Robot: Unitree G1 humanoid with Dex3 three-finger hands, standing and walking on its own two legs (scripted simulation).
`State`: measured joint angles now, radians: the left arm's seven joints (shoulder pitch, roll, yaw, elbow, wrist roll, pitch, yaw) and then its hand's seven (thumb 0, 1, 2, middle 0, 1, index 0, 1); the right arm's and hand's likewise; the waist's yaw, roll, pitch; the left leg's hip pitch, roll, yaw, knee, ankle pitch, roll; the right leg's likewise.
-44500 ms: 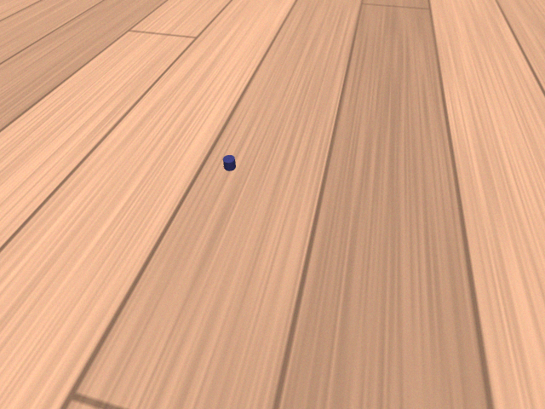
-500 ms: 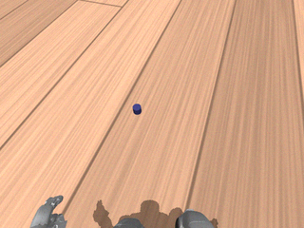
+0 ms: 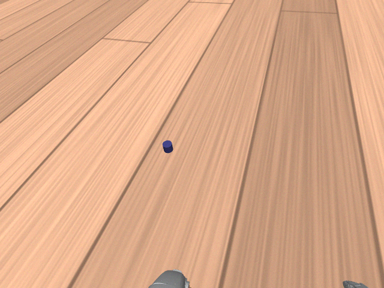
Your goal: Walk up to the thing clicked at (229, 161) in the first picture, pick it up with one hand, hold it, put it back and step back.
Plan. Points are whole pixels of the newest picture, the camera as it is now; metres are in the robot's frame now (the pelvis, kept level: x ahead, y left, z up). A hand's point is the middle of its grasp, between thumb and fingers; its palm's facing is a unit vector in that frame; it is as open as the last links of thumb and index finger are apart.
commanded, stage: step back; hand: left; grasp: from above
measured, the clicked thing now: (167, 146) +1.06 +0.31 -0.73
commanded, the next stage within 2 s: stand in 1.00 s
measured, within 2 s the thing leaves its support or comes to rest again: neither
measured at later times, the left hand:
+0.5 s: hand out of the picture +0.06 +0.29 -0.14, palm faces +0.08 -0.91 -0.41, open 7.4 cm
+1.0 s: hand out of the picture +0.09 +0.32 -0.15, palm faces +0.14 -0.92 -0.37, open 7.4 cm
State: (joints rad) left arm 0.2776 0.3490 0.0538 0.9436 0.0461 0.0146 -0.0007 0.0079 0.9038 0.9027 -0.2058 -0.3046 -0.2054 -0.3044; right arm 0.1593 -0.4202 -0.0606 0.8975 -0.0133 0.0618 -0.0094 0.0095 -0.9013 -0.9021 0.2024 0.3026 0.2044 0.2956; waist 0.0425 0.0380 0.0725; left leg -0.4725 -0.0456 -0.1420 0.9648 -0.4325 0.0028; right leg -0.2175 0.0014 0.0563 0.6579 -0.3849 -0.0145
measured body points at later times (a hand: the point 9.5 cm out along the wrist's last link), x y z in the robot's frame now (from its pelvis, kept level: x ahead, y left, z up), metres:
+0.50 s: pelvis +0.00 +0.00 +0.00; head +0.01 +0.00 +0.45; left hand +0.05 +0.33 -0.11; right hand +0.07 -0.31 -0.13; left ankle -0.03 +0.14 -0.72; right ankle +0.07 -0.10 -0.73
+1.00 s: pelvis +0.04 +0.04 +0.00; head +0.06 +0.05 +0.45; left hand +0.09 +0.36 -0.12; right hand +0.15 -0.25 -0.12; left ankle +0.02 +0.17 -0.72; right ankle +0.07 -0.10 -0.72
